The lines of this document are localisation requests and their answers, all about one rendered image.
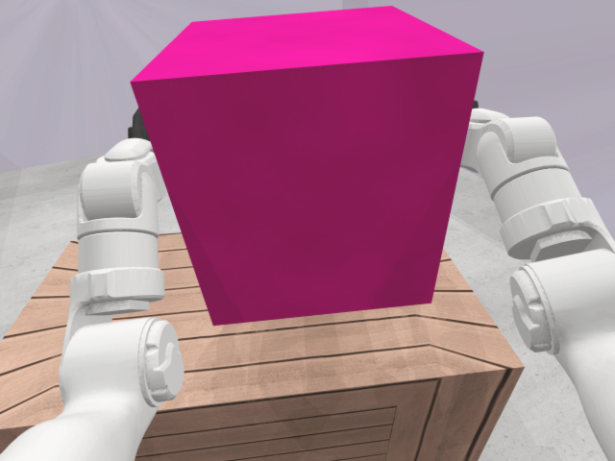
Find left robot forearm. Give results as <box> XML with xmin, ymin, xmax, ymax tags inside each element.
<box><xmin>59</xmin><ymin>138</ymin><xmax>166</xmax><ymax>404</ymax></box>

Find robot left upper arm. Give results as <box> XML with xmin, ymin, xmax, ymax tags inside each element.
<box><xmin>0</xmin><ymin>317</ymin><xmax>185</xmax><ymax>461</ymax></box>

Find robot right upper arm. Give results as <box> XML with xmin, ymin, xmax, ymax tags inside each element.
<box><xmin>510</xmin><ymin>249</ymin><xmax>615</xmax><ymax>461</ymax></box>

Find right robot forearm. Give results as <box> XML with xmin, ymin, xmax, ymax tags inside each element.
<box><xmin>460</xmin><ymin>109</ymin><xmax>615</xmax><ymax>262</ymax></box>

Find left robot hand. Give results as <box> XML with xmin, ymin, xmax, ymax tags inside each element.
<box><xmin>128</xmin><ymin>108</ymin><xmax>151</xmax><ymax>142</ymax></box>

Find pedestal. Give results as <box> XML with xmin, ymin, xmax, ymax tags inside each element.
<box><xmin>0</xmin><ymin>232</ymin><xmax>525</xmax><ymax>461</ymax></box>

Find carton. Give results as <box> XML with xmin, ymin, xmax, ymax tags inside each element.
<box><xmin>130</xmin><ymin>6</ymin><xmax>484</xmax><ymax>326</ymax></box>

